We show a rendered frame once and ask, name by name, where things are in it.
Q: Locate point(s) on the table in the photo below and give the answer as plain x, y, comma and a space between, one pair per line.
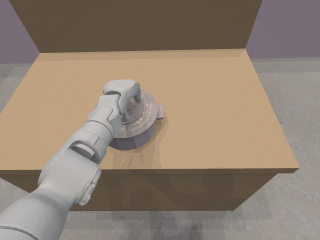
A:
219, 140

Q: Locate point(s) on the robot left hand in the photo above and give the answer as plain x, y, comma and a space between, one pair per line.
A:
129, 87

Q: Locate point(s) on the left robot forearm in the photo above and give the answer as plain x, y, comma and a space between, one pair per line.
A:
93, 138

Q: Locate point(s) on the left robot upper arm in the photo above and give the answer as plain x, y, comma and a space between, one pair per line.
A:
41, 214

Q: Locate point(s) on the lid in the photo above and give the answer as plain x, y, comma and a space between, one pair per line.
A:
142, 117

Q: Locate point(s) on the pot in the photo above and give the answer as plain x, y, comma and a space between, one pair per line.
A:
136, 142

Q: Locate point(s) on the knob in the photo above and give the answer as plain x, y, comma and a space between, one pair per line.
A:
129, 106

